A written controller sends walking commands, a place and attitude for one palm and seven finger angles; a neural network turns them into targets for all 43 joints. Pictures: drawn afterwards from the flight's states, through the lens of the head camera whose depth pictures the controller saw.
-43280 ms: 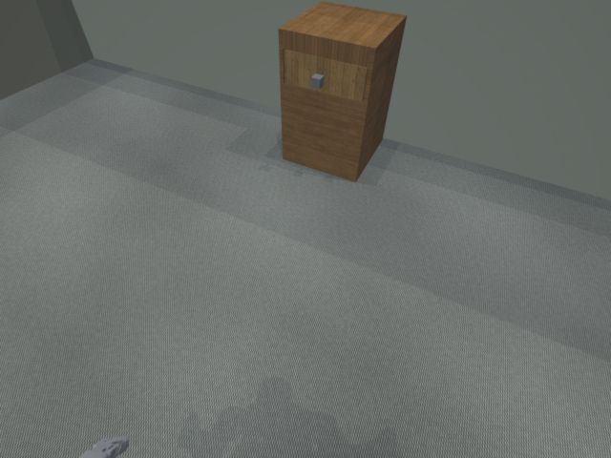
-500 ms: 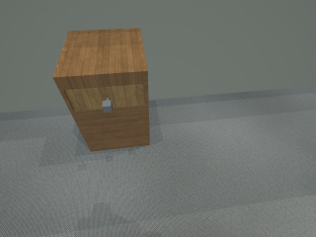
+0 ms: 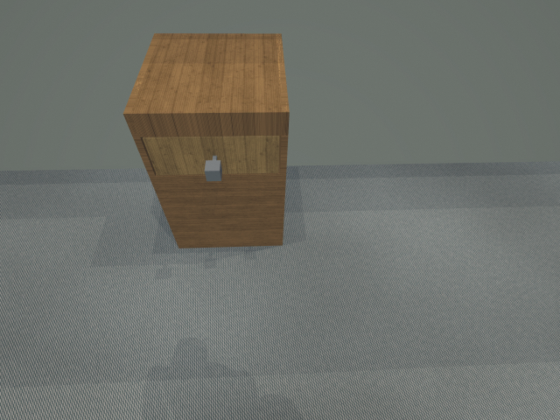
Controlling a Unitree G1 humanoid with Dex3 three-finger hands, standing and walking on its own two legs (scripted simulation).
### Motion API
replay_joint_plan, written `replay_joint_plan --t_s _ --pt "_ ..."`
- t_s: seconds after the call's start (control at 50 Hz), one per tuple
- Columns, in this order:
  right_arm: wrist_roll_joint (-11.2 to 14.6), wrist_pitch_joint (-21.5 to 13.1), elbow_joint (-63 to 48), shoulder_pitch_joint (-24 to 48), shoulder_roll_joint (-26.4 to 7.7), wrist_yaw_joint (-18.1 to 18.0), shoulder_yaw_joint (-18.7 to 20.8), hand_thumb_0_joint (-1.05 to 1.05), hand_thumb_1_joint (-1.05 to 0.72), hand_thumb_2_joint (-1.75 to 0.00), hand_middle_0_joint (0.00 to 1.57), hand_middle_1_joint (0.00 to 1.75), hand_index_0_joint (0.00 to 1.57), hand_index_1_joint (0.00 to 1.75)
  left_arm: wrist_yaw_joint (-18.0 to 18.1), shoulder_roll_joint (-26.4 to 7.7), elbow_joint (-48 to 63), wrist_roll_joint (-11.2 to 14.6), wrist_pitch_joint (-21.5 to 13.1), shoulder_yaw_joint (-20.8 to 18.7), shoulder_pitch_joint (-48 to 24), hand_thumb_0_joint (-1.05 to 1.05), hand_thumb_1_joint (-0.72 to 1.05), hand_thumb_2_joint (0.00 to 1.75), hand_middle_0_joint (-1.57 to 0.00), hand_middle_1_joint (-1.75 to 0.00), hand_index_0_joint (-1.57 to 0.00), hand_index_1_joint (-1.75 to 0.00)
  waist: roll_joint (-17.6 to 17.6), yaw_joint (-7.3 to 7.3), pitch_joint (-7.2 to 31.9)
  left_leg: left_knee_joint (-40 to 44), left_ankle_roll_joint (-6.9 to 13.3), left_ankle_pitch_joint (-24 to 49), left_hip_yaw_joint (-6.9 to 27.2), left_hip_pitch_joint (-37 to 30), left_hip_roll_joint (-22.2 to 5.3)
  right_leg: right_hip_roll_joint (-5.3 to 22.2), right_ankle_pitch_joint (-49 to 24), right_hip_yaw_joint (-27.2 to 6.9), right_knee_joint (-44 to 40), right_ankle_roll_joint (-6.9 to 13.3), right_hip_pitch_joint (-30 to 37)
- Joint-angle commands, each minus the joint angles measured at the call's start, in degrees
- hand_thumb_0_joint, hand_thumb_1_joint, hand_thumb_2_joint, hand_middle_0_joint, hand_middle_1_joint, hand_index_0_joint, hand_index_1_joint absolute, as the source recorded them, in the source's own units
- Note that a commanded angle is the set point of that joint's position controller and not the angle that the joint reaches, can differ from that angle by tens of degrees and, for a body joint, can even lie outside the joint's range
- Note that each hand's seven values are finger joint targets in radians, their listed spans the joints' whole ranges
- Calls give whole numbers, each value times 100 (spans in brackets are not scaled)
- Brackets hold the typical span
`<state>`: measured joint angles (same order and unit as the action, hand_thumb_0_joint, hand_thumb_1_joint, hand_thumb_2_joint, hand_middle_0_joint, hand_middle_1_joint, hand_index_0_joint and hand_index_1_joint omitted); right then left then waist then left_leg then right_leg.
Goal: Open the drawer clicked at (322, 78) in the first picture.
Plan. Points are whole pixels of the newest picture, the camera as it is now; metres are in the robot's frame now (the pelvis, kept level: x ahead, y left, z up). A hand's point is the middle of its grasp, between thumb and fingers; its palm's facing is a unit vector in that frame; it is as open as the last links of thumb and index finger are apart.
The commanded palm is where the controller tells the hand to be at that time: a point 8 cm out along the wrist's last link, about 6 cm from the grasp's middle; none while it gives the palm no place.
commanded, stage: take the last steps up to it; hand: left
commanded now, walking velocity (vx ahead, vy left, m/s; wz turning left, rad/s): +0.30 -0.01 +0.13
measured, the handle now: (214, 165) +0.79 +0.23 -0.25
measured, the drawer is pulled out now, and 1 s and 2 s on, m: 0.00 0.00 0.00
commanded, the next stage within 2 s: come to a stop and stand still in 0.68 s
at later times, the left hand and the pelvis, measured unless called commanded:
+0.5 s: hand out of the picture +0.10 +0.17 -0.19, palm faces +0.09 -0.98 -0.15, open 7.4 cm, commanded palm none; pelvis +0.11 +0.00 -0.01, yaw +5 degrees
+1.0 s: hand (217, 316) +0.31 +0.14 -0.17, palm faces +0.16 -0.96 -0.24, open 7.2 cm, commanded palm none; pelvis +0.29 -0.05 +0.00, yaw +6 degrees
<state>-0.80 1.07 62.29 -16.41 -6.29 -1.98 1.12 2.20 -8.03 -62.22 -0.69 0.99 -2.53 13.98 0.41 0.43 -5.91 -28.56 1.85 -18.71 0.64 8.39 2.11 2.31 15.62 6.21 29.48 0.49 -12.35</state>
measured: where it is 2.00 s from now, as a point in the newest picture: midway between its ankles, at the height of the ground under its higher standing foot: (307, 387)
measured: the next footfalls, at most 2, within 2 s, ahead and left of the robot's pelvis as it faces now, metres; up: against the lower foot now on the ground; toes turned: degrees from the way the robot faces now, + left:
right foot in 0.70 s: +0.33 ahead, -0.11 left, +0.00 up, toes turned +1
left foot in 1.20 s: +0.36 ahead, +0.07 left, +0.00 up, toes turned -9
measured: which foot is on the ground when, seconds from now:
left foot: down 0.00-0.70, up 0.72-1.00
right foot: down 0.00-0.38, up 0.40-0.68, down 0.70-1.00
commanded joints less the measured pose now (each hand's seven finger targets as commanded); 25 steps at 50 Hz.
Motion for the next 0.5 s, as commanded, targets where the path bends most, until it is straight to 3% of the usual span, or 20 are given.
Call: replay_joint_plan --t_s 0.0,0.04,0.1,0.14,0.2,0.24,0.26,0.28,0.3,0.32,0.34,0.36,0.38,0.4,0.42,0.44,0.48 --pt "-19 -58 -129 -567 -523 -33 110 0 -90 -90 20 30 20 30 20 -564 161 -55 -71 -113 415 0 90 90 -20 -30 -20 -30 -113 -2 88 638 182 83 659 543 -589 445 624 -528 -580 178 169" --pt "-77 -44 -149 -601 -519 -12 112 0 -90 -90 20 30 20 30 -36 -607 175 -90 -65 -149 383 0 90 90 -20 -30 -20 -30 -47 12 -264 772 241 -1038 745 883 -503 452 1610 -671 -709 241 -36" --pt "-95 -79 -180 -691 -522 10 125 0 -90 -90 20 30 20 30 -92 -614 199 -109 -101 -173 481 0 90 90 -20 -30 -20 -30 -69 -8 -429 715 324 -1331 785 975 -476 456 1950 -729 -716 330 -215" --pt "-95 -134 -171 -775 -485 4 100 0 -90 -90 20 30 20 30 -121 -603 189 -99 -147 -187 529 0 90 90 -20 -30 -20 -30 9 -11 -469 584 351 -1000 776 1052 -451 474 1699 -762 -624 406 -66" --pt "-60 -227 -203 -802 -381 -1 67 0 -90 -90 20 30 20 30 -121 -646 108 -78 -203 -227 830 0 90 90 -20 -30 -20 -30 100 -114 -254 60 286 -214 400 1194 -274 614 1245 -829 -556 573 475" --pt "-51 -271 -231 -777 -284 -6 56 0 -90 -90 20 30 20 30 -107 -740 32 -71 -226 -279 1054 0 90 90 -20 -30 -20 -30 377 -178 -104 -540 187 190 -9 1359 -108 872 792 -1032 -571 743 855" --pt "-44 -286 -261 -759 -254 -9 58 0 -90 -90 20 30 20 30 -95 -810 0 -73 -242 -306 1137 0 90 90 -20 -30 -20 -30 578 -174 -68 -793 144 56 -181 1450 -94 1072 575 -1226 -661 859 991" --pt "-40 -303 -272 -757 -233 -5 62 0 -90 -90 20 30 20 30 -84 -865 1 -81 -265 -327 1151 0 90 90 -20 -30 -20 -30 675 -137 -20 -851 105 -209 -285 1437 -125 1235 308 -1369 -674 967 1041" --pt "-37 -314 -248 -831 -232 2 69 0 -90 -90 20 30 20 30 -74 -825 25 -87 -271 -324 1032 0 90 90 -20 -30 -20 -30 620 -39 -54 -685 122 -254 -311 1230 -172 1208 66 -1231 -500 978 884" --pt "-45 -338 -136 -1088 -223 20 56 0 -90 -90 20 30 20 30 -80 -812 84 -83 -262 -315 773 0 90 90 -20 -30 -20 -30 299 131 -126 -67 137 24 -252 682 -177 1001 -439 -804 14 861 478" --pt "-87 -381 135 -1713 -444 13 101 0 -90 -90 20 30 20 30 -108 -606 200 -50 -262 -265 424 0 90 90 -20 -30 -20 -30 -711 463 -118 582 296 1154 405 -438 -446 410 -1061 -50 1411 550 -503" --pt "-157 -450 502 -2780 -839 -108 239 0 -90 -90 20 30 20 30 -151 -313 525 -7 -283 -175 -190 0 90 90 -20 -30 -20 -30 -2222 899 -209 943 607 3998 2279 -1641 -1565 -302 366 493 3203 168 -2337" --pt "-148 -385 737 -3251 -822 -240 143 0 -90 -90 20 30 20 30 -143 -364 783 0 -319 -147 -773 0 90 90 -20 -30 -20 -30 -1955 989 -543 818 563 7174 2523 -2317 -1960 -358 2044 -62 3861 170 -3521" --pt "-151 -366 735 -3214 -670 -280 63 0 -90 -90 20 30 20 30 -130 -552 812 9 -356 -182 -997 0 90 90 -20 -30 -20 -30 -1530 951 -483 355 474 8032 2032 -2643 -1954 -85 1902 -344 4014 291 -3751" --pt "-171 -385 565 -2926 -664 -285 49 0 -90 -90 20 30 20 30 -148 -550 835 15 -356 -201 -995 0 90 90 -20 -30 -20 -30 -931 815 -370 224 528 7246 1790 -2445 -1963 62 1489 -401 4035 348 -3614" --pt "-151 -427 444 -2568 -723 -267 75 0 -90 -90 20 30 20 30 -187 -443 844 19 -329 -191 -935 0 90 90 -20 -30 -20 -30 -705 594 -360 412 606 6216 1614 -2269 -1880 123 1207 -380 3981 332 -3604" --pt "-116 -505 327 -2188 -757 -249 95 0 -90 -90 20 30 20 30 -264 -314 898 9 -281 -142 -933 0 90 90 -20 -30 -20 -30 -605 375 -329 868 680 4866 1416 -1910 -1713 124 826 -299 3755 258 -3412"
